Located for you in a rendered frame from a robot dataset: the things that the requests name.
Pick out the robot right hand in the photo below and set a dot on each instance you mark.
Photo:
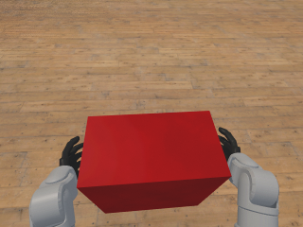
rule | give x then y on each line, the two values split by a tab
230	145

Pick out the carton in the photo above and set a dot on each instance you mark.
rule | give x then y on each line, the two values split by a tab
147	161

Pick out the robot right forearm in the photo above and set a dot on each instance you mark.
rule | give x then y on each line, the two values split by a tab
258	192

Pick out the robot left forearm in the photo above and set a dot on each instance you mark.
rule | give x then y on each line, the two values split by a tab
51	205

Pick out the robot left hand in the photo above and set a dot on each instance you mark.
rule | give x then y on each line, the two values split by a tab
69	155

